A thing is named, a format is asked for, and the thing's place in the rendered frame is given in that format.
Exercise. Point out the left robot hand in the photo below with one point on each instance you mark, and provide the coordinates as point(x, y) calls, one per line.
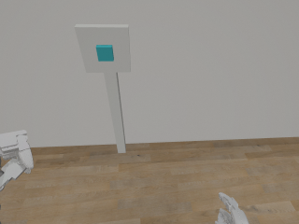
point(14, 145)

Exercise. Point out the right robot hand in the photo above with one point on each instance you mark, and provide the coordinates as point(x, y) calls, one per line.
point(237, 216)

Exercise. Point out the button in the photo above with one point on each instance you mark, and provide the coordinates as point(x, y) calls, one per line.
point(105, 53)

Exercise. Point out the panel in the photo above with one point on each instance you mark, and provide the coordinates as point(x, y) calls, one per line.
point(117, 35)

